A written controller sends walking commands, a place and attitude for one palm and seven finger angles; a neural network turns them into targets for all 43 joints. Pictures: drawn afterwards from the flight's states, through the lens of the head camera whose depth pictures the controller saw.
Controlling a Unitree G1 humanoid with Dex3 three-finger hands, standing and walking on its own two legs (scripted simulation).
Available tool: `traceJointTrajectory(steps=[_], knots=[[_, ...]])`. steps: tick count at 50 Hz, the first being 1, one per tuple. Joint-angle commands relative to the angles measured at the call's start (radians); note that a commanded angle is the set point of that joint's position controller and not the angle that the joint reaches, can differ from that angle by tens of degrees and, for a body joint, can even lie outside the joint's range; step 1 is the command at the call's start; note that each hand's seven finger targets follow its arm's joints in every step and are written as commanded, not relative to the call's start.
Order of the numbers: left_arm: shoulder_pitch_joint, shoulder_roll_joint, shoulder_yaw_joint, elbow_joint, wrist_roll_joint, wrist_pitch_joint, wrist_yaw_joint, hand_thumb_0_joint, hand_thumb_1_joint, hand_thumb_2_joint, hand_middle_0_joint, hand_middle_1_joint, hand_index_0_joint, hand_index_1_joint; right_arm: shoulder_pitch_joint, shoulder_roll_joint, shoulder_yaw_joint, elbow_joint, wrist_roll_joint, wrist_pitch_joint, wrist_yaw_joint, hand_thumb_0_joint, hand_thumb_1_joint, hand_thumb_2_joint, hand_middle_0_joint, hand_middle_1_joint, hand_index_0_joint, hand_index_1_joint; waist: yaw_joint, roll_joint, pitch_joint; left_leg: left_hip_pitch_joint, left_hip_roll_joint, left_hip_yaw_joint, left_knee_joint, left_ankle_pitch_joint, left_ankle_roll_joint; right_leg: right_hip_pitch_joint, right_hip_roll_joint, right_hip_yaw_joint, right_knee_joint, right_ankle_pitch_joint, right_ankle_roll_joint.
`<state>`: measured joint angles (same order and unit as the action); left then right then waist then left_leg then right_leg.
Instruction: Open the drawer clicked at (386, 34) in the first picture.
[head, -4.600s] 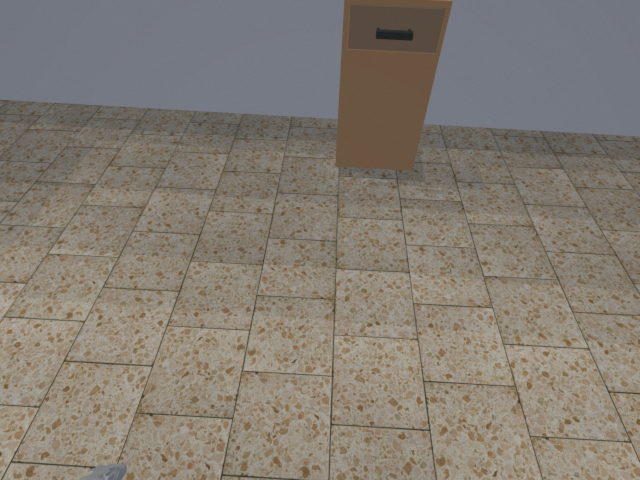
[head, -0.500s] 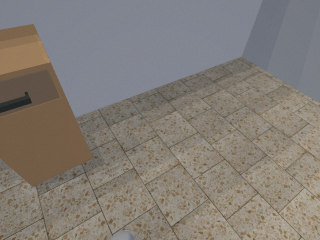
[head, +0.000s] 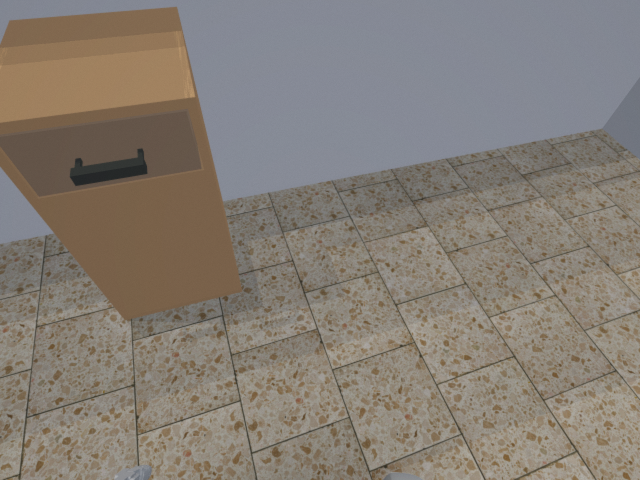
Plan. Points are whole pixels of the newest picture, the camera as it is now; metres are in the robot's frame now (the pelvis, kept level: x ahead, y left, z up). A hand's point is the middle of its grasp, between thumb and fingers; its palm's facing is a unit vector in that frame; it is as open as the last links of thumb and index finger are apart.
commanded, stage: turn to face it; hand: left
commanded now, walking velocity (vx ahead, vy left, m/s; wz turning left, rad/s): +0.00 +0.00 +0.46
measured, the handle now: (110, 164) +0.70 +0.47 -0.09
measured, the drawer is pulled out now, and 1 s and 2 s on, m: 0.00 0.00 0.00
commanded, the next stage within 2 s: take the last steps up to it in 0.32 s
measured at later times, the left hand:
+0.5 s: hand out of the picture -0.02 +0.14 -0.16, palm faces +0.27 -0.93 -0.26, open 7.3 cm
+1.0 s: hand out of the picture +0.09 +0.20 -0.17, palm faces +0.29 -0.94 -0.19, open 7.4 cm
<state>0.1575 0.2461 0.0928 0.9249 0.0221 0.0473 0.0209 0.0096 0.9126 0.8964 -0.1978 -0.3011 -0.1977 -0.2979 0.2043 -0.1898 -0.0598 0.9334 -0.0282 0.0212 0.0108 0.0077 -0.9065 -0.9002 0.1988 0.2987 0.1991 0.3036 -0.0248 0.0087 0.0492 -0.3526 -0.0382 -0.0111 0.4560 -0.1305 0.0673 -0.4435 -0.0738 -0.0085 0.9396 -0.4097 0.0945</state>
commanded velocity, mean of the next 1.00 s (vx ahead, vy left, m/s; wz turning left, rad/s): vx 0.18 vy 0.02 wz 0.16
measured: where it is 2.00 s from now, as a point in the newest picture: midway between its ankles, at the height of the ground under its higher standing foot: (294, 456)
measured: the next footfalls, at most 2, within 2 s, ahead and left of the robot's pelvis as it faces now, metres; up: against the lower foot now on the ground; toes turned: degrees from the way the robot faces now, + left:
right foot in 0.16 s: +0.04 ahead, -0.16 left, +0.00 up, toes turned +4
left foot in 0.62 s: -0.03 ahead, +0.08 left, +0.00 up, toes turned +21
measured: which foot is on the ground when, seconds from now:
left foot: down 0.00-0.16, up 0.18-0.60, down 0.62-1.00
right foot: up 0.00-0.14, down 0.16-0.62, up 0.64-1.00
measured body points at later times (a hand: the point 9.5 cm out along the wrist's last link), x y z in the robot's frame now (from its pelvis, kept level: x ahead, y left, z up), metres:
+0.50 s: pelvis +0.00 -0.06 +0.00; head +0.04 -0.07 +0.45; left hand -0.03 +0.19 -0.14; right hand +0.14 -0.29 -0.15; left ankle -0.07 +0.09 -0.69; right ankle +0.00 -0.16 -0.74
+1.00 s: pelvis +0.08 +0.00 -0.01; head +0.09 +0.01 +0.44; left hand +0.07 +0.25 -0.16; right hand +0.09 -0.24 -0.16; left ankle -0.07 +0.07 -0.74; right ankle +0.20 -0.09 -0.71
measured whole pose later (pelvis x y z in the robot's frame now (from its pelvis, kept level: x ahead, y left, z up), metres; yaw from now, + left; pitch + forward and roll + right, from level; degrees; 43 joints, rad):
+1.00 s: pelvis +0.08 +0.00 -0.01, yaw +17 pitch -2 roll +1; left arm 0.18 0.19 0.04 1.03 0.03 0.01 -0.02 0.01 0.91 0.90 -0.20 -0.30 -0.20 -0.30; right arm 0.39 -0.17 -0.03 1.11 -0.03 -0.04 -0.02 0.00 -0.92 -0.90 0.20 0.30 0.20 0.30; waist -0.01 -0.01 0.06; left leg 0.06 -0.01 0.07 0.35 -0.38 0.02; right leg -0.46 -0.10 -0.10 0.73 -0.26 0.03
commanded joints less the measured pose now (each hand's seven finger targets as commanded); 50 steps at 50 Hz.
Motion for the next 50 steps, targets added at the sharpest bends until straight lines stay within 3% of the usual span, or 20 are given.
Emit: traceJointTrajectory(steps=[1, 4, 6, 7, 8, 10, 12, 15, 21, 26, 29, 30, 31, 32, 34, 36, 39, 46, 48, 50], knots=[[0.004, 0.044, -0.004, -0.094, -0.01, -0.025, 0.005, 0.0, 0.9, 0.9, -0.2, -0.3, -0.2, -0.3, 0.038, -0.217, -0.062, -0.059, 0.0, -0.004, -0.014, 0.0, -0.9, -0.9, 0.2, 0.3, 0.2, 0.3, -0.017, 0.139, -0.139, 0.187, 0.26, -0.354, -0.126, 0.122, 0.119, 0.003, 0.032, 0.007, -0.116, -0.04, -0.017], [0.069, 0.051, -0.007, -0.088, -0.017, -0.027, 0.01, 0.0, 0.9, 0.9, -0.2, -0.3, -0.2, -0.3, 0.002, -0.22, -0.064, -0.075, 0.001, 0.004, -0.01, 0.0, -0.9, -0.9, 0.2, 0.3, 0.2, 0.3, 0.015, 0.159, -0.144, 0.111, 0.226, -0.361, -0.101, 0.12, 0.092, 0.148, 0.062, -0.007, -0.289, 0.014, -0.035], [0.15, 0.087, 0.0, -0.074, -0.013, -0.039, 0.015, 0.0, 0.9, 0.9, -0.2, -0.3, -0.2, -0.3, -0.032, -0.186, -0.06, -0.092, 0.012, 0.008, -0.004, 0.0, -0.9, -0.9, 0.2, 0.3, 0.2, 0.3, 0.061, 0.075, -0.145, -0.054, 0.15, -0.305, -0.013, -0.006, 0.018, 0.37, 0.02, 0.017, -0.563, 0.16, -0.056], [0.157, 0.173, 0.015, -0.081, 0.004, -0.048, 0.021, 0.0, 0.9, 0.9, -0.2, -0.3, -0.2, -0.3, -0.019, -0.122, -0.052, -0.107, 0.023, 0.011, 0.001, 0.0, -0.9, -0.9, 0.2, 0.3, 0.2, 0.3, 0.063, -0.176, -0.112, -0.257, 0.022, -0.158, 0.199, -0.235, -0.066, 0.459, -0.216, 0.271, -0.712, 0.037, -0.139], [0.097, 0.23, 0.017, -0.113, 0.007, -0.043, 0.019, 0.0, 0.9, 0.9, -0.2, -0.3, -0.2, -0.3, -0.023, -0.12, -0.052, -0.128, 0.014, 0.01, -0.001, 0.0, -0.9, -0.9, 0.2, 0.3, 0.2, 0.3, 0.056, -0.294, -0.066, -0.29, -0.041, -0.037, 0.442, -0.408, -0.103, 0.317, -0.418, 0.413, -0.75, 0.077, -0.244], [-0.004, 0.169, 0.007, -0.134, -0.002, -0.046, 0.025, 0.0, 0.9, 0.9, -0.2, -0.3, -0.2, -0.3, -0.015, -0.148, -0.061, -0.099, 0.003, 0.034, 0.004, 0.0, -0.9, -0.9, 0.2, 0.3, 0.2, 0.3, 0.004, -0.199, -0.005, -0.228, 0.019, -0.075, 0.68, -0.349, -0.095, 0.137, -0.336, 0.315, -0.729, 0.122, -0.233], [-0.044, 0.108, -0.014, -0.131, -0.003, -0.058, 0.017, 0.0, 0.9, 0.9, -0.2, -0.3, -0.2, -0.3, 0.027, -0.129, -0.05, -0.057, 0.003, 0.036, 0.011, 0.0, -0.9, -0.9, 0.2, 0.3, 0.2, 0.3, -0.026, -0.146, 0.029, -0.226, 0.045, -0.038, 0.753, -0.227, -0.115, 0.166, -0.225, 0.108, -0.658, 0.326, -0.198], [0.057, 0.097, -0.017, -0.091, -0.002, -0.067, 0.016, 0.0, 0.9, 0.9, -0.2, -0.3, -0.2, -0.3, -0.005, -0.122, -0.04, -0.051, 0.009, 0.031, 0.007, 0.0, -0.9, -0.9, 0.2, 0.3, 0.2, 0.3, 0.016, -0.175, -0.017, -0.223, 0.053, -0.008, 0.7, -0.229, -0.138, 0.293, -0.218, 0.049, -0.599, 0.578, -0.205], [0.194, 0.134, -0.012, -0.016, 0.008, -0.064, 0.015, 0.0, 0.9, 0.9, -0.2, -0.3, -0.2, -0.3, -0.118, -0.102, -0.015, -0.049, 0.017, 0.03, -0.001, 0.0, -0.9, -0.9, 0.2, 0.3, 0.2, 0.3, 0.076, -0.208, -0.064, -0.146, 0.052, 0.038, 0.471, -0.329, -0.141, 0.422, -0.242, 0.045, -0.543, 0.805, -0.234], [0.223, 0.16, -0.002, 0.038, 0.013, -0.071, 0.005, 0.0, 0.9, 0.9, -0.2, -0.3, -0.2, -0.3, -0.13, -0.094, 0.005, -0.045, 0.017, 0.003, 0.005, 0.0, -0.9, -0.9, 0.2, 0.3, 0.2, 0.3, 0.092, -0.237, -0.079, -0.042, 0.055, 0.078, 0.248, -0.348, -0.106, 0.428, -0.281, 0.092, -0.59, 0.488, -0.236], [0.162, 0.148, -0.006, 0.053, 0.0, -0.067, -0.003, 0.0, 0.9, 0.9, -0.2, -0.3, -0.2, -0.3, -0.011, -0.103, 0.01, 0.003, 0.013, -0.021, 0.002, 0.0, -0.9, -0.9, 0.2, 0.3, 0.2, 0.3, 0.021, -0.174, -0.069, 0.253, 0.043, 0.126, -0.065, -0.169, -0.079, 0.226, -0.212, 0.004, -0.523, 0.219, -0.162], [0.15, 0.102, -0.014, 0.042, -0.006, -0.063, -0.009, 0.0, 0.9, 0.9, -0.2, -0.3, -0.2, -0.3, 0.062, -0.168, -0.004, 0.022, 0.01, -0.032, -0.004, 0.0, -0.9, -0.9, 0.2, 0.3, 0.2, 0.3, -0.014, 0.007, -0.098, 0.426, 0.154, -0.012, -0.143, -0.171, -0.038, 0.073, -0.138, -0.069, -0.358, 0.1, -0.112], [0.137, 0.032, -0.03, 0.008, -0.006, -0.062, -0.019, 0.0, 0.9, 0.9, -0.2, -0.3, -0.2, -0.3, 0.14, -0.269, -0.029, 0.039, -0.002, -0.031, -0.009, 0.0, -0.9, -0.9, 0.2, 0.3, 0.2, 0.3, -0.049, 0.3, -0.092, 0.533, 0.393, -0.311, -0.186, -0.152, 0.07, -0.168, -0.021, -0.174, -0.124, -0.141, -0.057], [0.057, 0.045, -0.036, -0.021, 0.008, -0.062, -0.016, 0.0, 0.9, 0.9, -0.2, -0.3, -0.2, -0.3, 0.18, -0.275, -0.027, 0.053, 0.0, -0.023, -0.011, 0.0, -0.9, -0.9, 0.2, 0.3, 0.2, 0.3, -0.073, 0.245, -0.028, 0.455, 0.451, -0.375, -0.231, -0.209, 0.148, -0.233, -0.016, -0.116, 0.007, -0.222, -0.066], [0.001, 0.049, -0.031, 0.0, 0.006, -0.063, -0.024, 0.0, 0.9, 0.9, -0.2, -0.3, -0.2, -0.3, 0.141, -0.195, -0.007, 0.06, 0.004, -0.036, -0.028, 0.0, -0.9, -0.9, 0.2, 0.3, 0.2, 0.3, -0.05, 0.204, 0.08, 0.35, 0.387, -0.313, -0.255, -0.16, 0.143, -0.269, -0.045, -0.038, 0.137, -0.089, -0.075], [0.059, 0.039, -0.037, 0.045, 0.005, -0.066, -0.036, 0.0, 0.9, 0.9, -0.2, -0.3, -0.2, -0.3, 0.087, -0.15, 0.007, 0.05, 0.008, -0.053, -0.032, 0.0, -0.9, -0.9, 0.2, 0.3, 0.2, 0.3, -0.004, 0.136, 0.082, 0.305, 0.329, -0.188, -0.257, -0.027, 0.116, -0.207, -0.062, -0.039, 0.145, 0.016, -0.064], [0.099, 0.02, -0.044, 0.066, 0.003, -0.059, -0.036, 0.0, 0.9, 0.9, -0.2, -0.3, -0.2, -0.3, 0.116, -0.136, 0.004, 0.071, 0.013, -0.072, -0.033, 0.0, -0.9, -0.9, 0.2, 0.3, 0.2, 0.3, 0.022, 0.118, 0.055, 0.329, 0.285, -0.086, -0.245, 0.176, 0.113, -0.174, -0.053, -0.059, 0.096, 0.086, -0.048], [-0.048, -0.001, -0.046, 0.021, -0.002, -0.061, -0.042, 0.0, 0.9, 0.9, -0.2, -0.3, -0.2, -0.3, 0.198, -0.136, 0.0, 0.13, 0.005, -0.078, -0.036, 0.0, -0.9, -0.9, 0.2, 0.3, 0.2, 0.3, -0.006, 0.122, 0.116, 0.299, 0.295, -0.054, -0.238, 0.209, 0.106, -0.101, -0.037, -0.087, -0.173, 0.148, -0.062], [-0.057, -0.003, -0.044, 0.017, -0.002, -0.066, -0.044, 0.0, 0.9, 0.9, -0.2, -0.3, -0.2, -0.3, 0.202, -0.14, 0.0, 0.142, 0.002, -0.078, -0.038, 0.0, -0.9, -0.9, 0.2, 0.3, 0.2, 0.3, -0.002, 0.124, 0.114, 0.294, 0.296, -0.058, -0.21, 0.224, 0.1, -0.04, -0.014, -0.103, -0.24, 0.143, -0.077], [0.006, 0.009, -0.034, 0.033, -0.002, -0.075, -0.043, 0.0, 0.9, 0.9, -0.2, -0.3, -0.2, -0.3, 0.201, -0.139, 0.0, 0.154, 0.002, -0.076, -0.038, 0.0, -0.9, -0.9, 0.2, 0.3, 0.2, 0.3, 0.033, 0.106, 0.083, 0.261, 0.281, -0.038, -0.117, 0.295, 0.082, 0.107, 0.026, -0.126, -0.323, 0.164, -0.099]])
